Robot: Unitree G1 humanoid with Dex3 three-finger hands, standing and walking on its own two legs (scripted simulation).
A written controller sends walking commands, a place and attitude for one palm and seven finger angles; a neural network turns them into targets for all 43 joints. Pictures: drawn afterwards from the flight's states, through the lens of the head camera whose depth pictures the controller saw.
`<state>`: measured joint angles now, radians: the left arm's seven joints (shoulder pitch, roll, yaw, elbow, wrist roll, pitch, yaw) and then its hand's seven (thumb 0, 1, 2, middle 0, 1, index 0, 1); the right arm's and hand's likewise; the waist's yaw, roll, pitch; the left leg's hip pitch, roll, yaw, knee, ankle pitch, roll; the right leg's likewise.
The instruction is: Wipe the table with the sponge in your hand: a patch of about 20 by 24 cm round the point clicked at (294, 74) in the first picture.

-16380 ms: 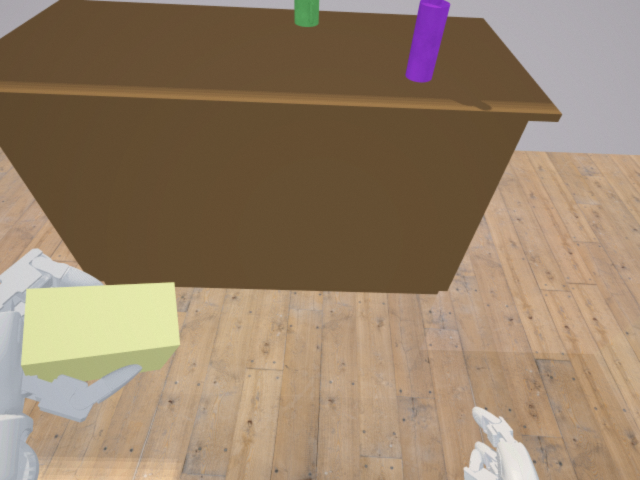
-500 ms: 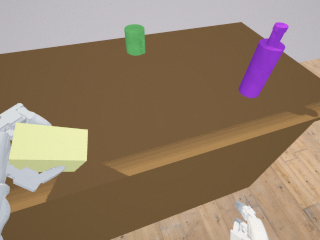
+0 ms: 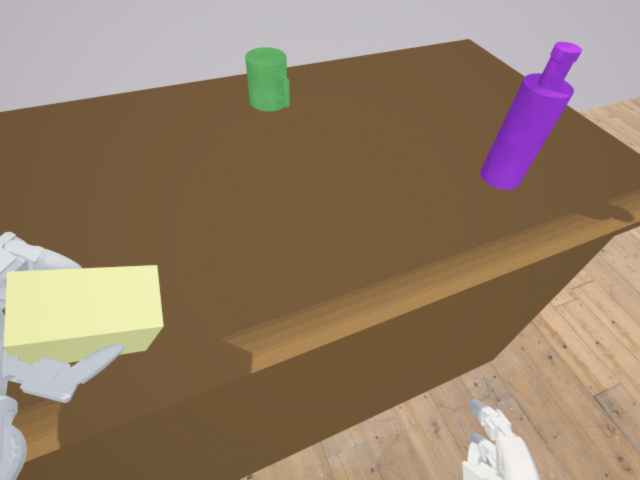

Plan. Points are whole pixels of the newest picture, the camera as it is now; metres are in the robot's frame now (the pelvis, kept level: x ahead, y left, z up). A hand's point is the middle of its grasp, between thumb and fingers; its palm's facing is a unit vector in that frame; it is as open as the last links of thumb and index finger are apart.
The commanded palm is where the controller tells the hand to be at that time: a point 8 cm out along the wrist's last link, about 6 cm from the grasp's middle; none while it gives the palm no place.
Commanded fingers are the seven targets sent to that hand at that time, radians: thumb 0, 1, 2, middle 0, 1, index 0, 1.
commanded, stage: come to a stop and stand still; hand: left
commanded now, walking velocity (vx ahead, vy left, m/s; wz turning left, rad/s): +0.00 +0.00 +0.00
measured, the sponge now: (109, 315) +0.24 +0.23 +0.13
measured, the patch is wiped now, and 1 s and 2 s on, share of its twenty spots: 0.00 0.00 0.00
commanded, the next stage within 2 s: look again from close up in 0.60 s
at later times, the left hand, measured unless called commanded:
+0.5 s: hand (7, 320) +0.21 +0.31 +0.15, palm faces +0.41 -0.85 -0.34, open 10.3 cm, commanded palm +0.15 +0.34 +0.18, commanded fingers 0.00 0.10 1.30 -1.20 -1.60 -1.20 -1.60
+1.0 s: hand (32, 324) +0.21 +0.28 +0.15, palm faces +0.39 -0.84 -0.38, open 10.3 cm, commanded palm +0.15 +0.32 +0.18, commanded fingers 0.00 0.10 1.30 -1.20 -1.60 -1.20 -1.60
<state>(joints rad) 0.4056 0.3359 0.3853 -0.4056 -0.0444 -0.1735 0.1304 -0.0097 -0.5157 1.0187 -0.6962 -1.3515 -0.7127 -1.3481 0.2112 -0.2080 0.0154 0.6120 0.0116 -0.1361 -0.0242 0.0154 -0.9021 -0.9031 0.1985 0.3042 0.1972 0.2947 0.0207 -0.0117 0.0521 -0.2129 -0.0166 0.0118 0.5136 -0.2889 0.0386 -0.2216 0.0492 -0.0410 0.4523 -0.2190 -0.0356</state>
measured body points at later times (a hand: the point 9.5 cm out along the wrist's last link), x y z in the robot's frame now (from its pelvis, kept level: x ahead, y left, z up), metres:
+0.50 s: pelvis +0.00 +0.05 +0.00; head +0.03 +0.09 +0.45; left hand +0.19 +0.35 +0.16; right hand +0.18 -0.16 -0.07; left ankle -0.01 +0.09 -0.74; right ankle +0.01 -0.09 -0.74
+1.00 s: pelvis +0.00 +0.03 +0.00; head +0.03 +0.05 +0.45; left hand +0.18 +0.32 +0.17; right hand +0.19 -0.19 -0.07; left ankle -0.01 +0.09 -0.74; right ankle +0.01 -0.09 -0.74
